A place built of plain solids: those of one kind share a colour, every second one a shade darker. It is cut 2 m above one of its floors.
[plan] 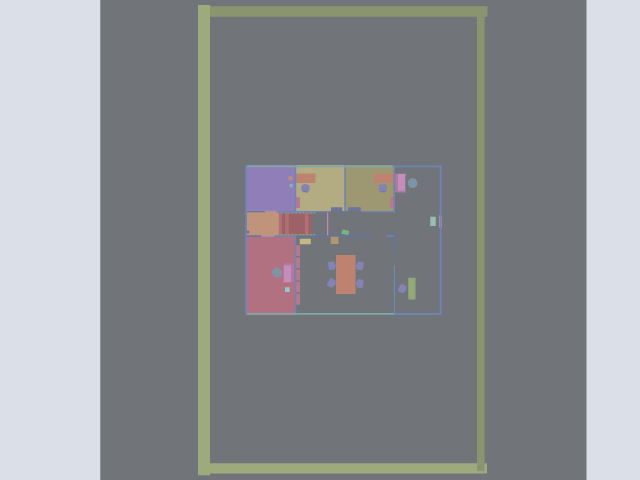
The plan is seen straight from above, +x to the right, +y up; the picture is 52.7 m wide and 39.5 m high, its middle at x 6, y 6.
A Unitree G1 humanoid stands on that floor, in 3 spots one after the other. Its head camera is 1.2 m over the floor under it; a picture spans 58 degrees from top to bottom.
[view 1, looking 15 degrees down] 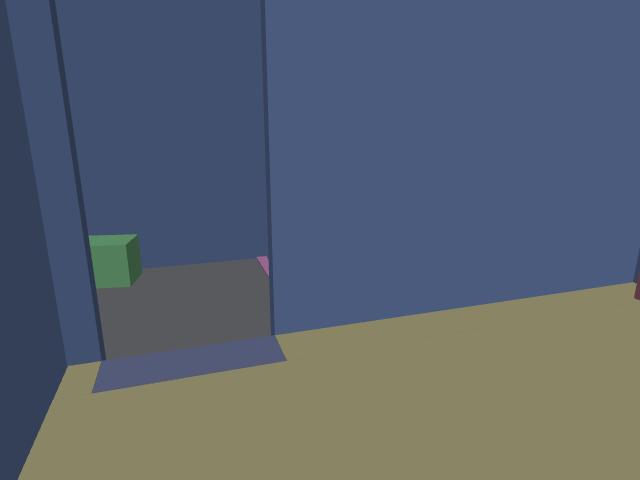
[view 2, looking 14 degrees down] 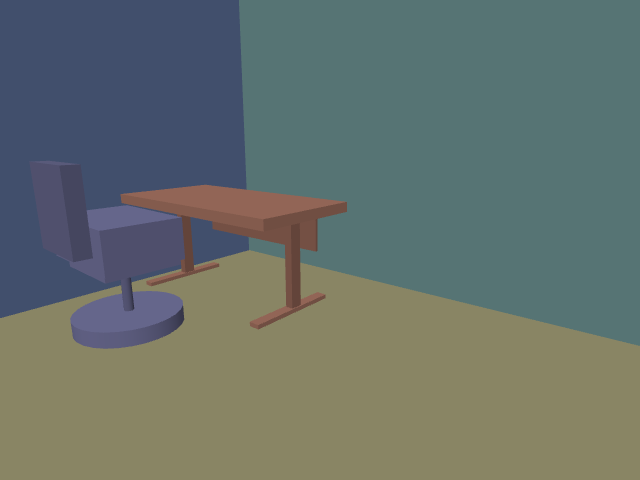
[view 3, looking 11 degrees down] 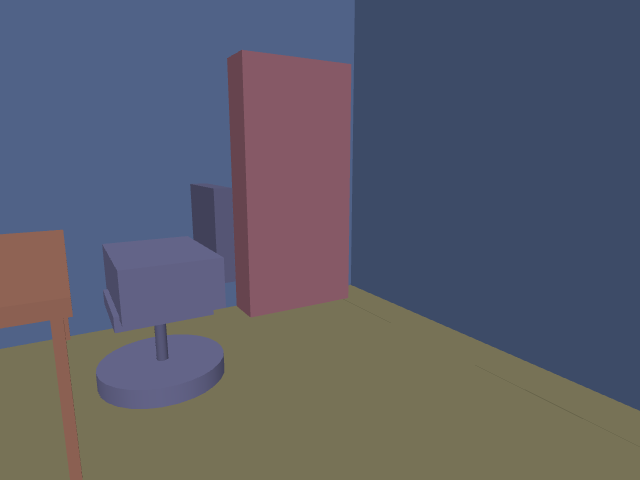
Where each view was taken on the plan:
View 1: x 7.37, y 10.68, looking -108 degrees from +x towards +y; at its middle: wall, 2.49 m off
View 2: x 7.37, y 9.04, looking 129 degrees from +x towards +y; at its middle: glazing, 3.89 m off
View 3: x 8.82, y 10.68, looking -31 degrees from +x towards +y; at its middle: shelf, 3.48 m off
